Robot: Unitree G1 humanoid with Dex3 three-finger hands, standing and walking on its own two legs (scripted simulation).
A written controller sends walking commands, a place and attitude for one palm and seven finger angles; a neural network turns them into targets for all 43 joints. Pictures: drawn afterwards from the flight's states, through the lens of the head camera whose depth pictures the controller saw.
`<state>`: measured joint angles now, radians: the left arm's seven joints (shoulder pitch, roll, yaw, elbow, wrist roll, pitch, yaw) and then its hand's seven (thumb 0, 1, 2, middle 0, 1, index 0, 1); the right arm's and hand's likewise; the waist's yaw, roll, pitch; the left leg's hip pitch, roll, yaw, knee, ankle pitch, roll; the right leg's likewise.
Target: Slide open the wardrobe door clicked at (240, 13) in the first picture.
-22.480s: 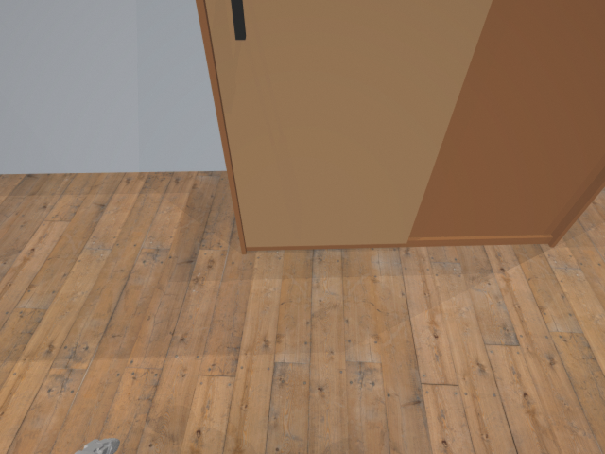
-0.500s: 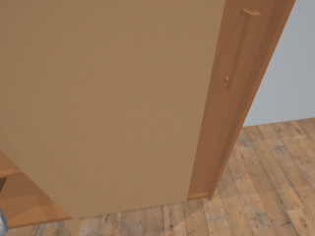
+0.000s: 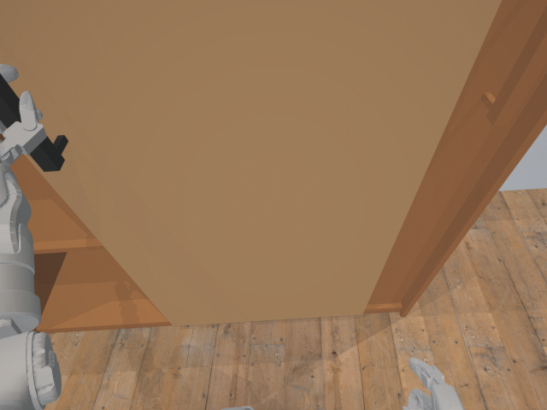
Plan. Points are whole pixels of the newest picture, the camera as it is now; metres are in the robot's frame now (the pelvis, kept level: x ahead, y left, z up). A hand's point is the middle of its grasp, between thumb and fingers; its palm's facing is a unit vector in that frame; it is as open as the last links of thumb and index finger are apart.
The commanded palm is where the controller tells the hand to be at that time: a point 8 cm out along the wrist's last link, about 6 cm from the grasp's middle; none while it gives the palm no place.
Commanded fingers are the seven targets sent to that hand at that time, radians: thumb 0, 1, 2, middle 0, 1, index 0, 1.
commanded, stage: stop walking and hold the door there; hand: left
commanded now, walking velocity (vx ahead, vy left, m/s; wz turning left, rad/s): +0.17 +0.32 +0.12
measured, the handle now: (14, 96) +0.43 +0.35 +0.25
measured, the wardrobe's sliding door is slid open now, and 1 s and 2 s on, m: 0.51 0.51 0.51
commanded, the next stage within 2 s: loosen the grip on the handle in 1.18 s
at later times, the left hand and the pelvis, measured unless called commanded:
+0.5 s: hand (34, 130) +0.39 +0.33 +0.22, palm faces +0.34 -0.93 -0.14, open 6.1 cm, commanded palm +0.36 +0.34 +0.20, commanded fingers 0.00 0.90 0.90 -0.45 -1.40 -0.45 -1.40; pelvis -0.01 +0.10 -0.01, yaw +2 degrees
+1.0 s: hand (35, 130) +0.39 +0.32 +0.22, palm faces +0.29 -0.95 -0.10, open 6.2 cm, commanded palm +0.36 +0.34 +0.20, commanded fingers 0.00 0.90 0.90 -0.45 -1.40 -0.45 -1.40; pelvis +0.00 +0.12 +0.01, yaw +3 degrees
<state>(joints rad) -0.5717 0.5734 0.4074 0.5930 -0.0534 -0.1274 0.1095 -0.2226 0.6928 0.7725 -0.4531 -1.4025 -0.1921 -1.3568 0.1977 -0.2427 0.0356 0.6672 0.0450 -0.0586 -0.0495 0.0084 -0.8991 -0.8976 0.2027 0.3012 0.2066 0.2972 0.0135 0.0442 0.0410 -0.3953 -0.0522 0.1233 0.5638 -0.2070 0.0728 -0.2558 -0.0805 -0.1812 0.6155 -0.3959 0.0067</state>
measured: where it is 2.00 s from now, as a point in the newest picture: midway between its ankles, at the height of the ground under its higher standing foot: outside the picture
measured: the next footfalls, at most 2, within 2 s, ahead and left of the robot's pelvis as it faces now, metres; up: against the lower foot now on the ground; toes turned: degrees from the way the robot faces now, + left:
left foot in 0.28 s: +0.05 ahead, +0.24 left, +0.00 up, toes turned +5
right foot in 0.48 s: +0.06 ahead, +0.03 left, +0.00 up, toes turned -2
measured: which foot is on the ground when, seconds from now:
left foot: down 0.00-0.00, up 0.02-0.26, down 0.28-1.00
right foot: down 0.00-0.28, up 0.30-0.46, down 0.48-0.70, up 0.72-0.96, down 0.98-1.00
